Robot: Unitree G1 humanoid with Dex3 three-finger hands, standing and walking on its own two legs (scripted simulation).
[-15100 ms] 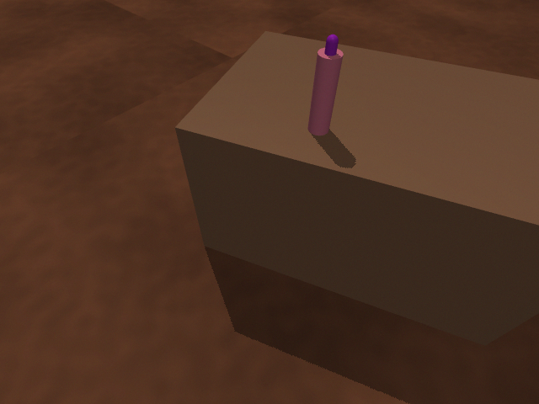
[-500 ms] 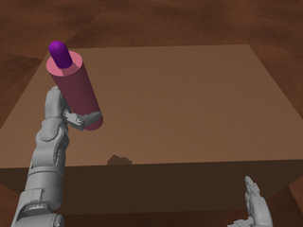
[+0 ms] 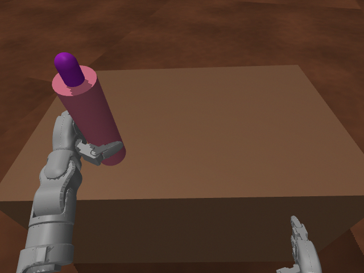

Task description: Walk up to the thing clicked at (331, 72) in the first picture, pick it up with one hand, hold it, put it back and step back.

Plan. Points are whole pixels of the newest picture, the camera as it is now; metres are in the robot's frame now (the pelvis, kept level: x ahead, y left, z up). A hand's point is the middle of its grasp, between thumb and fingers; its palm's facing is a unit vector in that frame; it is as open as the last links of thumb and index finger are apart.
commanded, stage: lift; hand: left
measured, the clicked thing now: (94, 118) +0.34 +0.16 +0.22
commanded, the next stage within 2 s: hold in 0.18 s
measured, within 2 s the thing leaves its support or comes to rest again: neither
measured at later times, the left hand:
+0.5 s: hand (92, 131) +0.34 +0.17 +0.18, palm faces +0.09 -1.00 -0.03, open 9.7 cm
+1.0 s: hand (90, 125) +0.35 +0.17 +0.19, palm faces +0.10 -1.00 -0.02, open 9.7 cm
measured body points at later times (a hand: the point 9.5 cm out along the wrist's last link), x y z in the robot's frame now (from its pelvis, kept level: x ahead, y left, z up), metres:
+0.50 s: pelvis +0.00 +0.00 +0.01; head -0.03 -0.01 +0.46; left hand +0.33 +0.22 +0.19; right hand +0.16 -0.25 -0.06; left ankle +0.00 +0.13 -0.72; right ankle +0.03 -0.13 -0.72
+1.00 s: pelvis +0.01 +0.01 +0.01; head -0.02 -0.01 +0.46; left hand +0.33 +0.23 +0.19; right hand +0.18 -0.25 -0.06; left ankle +0.00 +0.13 -0.72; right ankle +0.03 -0.13 -0.72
